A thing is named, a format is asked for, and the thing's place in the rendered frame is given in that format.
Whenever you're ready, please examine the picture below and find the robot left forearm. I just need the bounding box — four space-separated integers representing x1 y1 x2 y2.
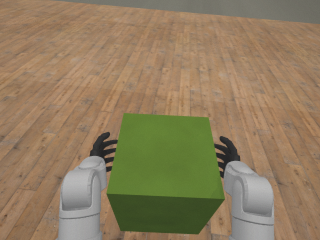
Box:
55 156 107 240

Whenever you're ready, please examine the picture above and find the left robot hand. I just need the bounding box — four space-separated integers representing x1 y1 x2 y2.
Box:
90 132 118 172

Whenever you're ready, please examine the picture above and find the carton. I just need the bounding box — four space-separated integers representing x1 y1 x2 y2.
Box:
106 113 225 235

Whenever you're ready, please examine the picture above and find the robot right forearm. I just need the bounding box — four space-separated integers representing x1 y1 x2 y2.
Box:
223 161 275 240

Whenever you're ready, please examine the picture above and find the right robot hand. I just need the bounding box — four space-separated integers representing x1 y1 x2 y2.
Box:
214 136 241 178

